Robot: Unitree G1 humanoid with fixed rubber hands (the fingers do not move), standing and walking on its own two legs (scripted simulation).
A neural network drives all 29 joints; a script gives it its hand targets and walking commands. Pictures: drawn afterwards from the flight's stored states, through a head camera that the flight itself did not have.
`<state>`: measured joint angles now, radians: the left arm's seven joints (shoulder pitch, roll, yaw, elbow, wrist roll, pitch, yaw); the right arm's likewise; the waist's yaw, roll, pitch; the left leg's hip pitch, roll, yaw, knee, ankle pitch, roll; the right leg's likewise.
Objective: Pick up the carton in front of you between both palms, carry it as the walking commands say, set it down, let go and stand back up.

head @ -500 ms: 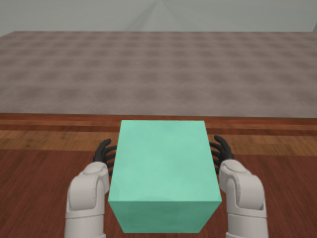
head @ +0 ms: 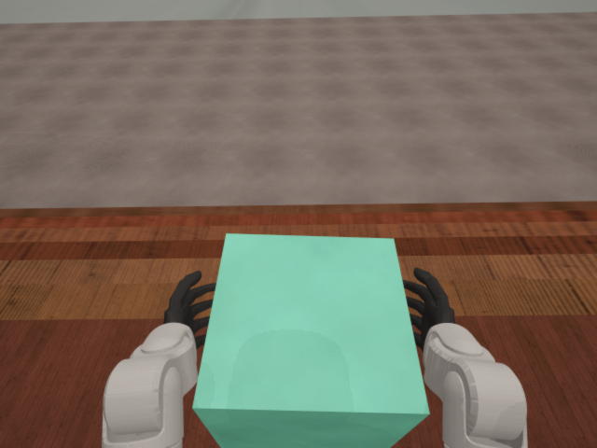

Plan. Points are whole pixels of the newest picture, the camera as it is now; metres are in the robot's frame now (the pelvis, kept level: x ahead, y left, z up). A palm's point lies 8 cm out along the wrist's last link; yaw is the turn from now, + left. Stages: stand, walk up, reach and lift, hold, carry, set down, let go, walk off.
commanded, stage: carry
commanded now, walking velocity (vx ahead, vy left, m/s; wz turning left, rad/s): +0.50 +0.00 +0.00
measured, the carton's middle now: (305, 353) +0.25 +0.00 +0.02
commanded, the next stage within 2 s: none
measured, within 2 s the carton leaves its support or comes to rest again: neither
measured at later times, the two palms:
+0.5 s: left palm (248, 148) +0.61 +0.11 +0.11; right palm (405, 144) +0.63 -0.19 +0.11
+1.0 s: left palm (270, 87) +0.99 +0.09 +0.07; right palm (381, 83) +0.98 -0.21 +0.08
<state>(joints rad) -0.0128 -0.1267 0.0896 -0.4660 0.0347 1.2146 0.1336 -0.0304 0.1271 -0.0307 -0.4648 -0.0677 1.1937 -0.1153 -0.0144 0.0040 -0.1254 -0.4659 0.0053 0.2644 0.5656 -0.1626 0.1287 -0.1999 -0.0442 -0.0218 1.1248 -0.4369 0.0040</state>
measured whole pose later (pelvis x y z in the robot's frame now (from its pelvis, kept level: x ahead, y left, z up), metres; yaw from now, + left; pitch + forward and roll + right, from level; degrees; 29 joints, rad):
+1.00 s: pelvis +0.63 -0.04 +0.00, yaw +2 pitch +6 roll +1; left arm -0.53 -0.11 0.28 -0.12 0.06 1.13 0.16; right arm -0.57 0.09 -0.24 -0.07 0.00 1.09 -0.15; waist -0.10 -0.03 0.09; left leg -0.51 -0.04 0.15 0.60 -0.20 0.10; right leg -0.52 0.02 0.00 1.06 -0.44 -0.03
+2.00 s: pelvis +1.12 -0.13 -0.27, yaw +4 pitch +11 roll +9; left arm -0.41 -0.07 0.24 -0.05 -0.15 0.94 0.22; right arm -0.53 0.07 -0.19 -0.08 0.05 0.99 -0.21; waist 0.01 -0.06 0.19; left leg -0.47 -0.08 0.02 1.40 -0.80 0.01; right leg -0.60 0.04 0.14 0.63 -0.14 -0.02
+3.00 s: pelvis +1.58 -0.17 -0.47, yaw +4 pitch +8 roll +0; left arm -0.35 -0.07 0.25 -0.11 -0.02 0.90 0.14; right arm -0.45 0.13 -0.17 -0.05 0.01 0.83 -0.17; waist -0.12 0.05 -0.03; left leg -0.28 -0.10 -0.04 0.78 -0.63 0.09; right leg -0.78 0.06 0.03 1.17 -0.42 -0.03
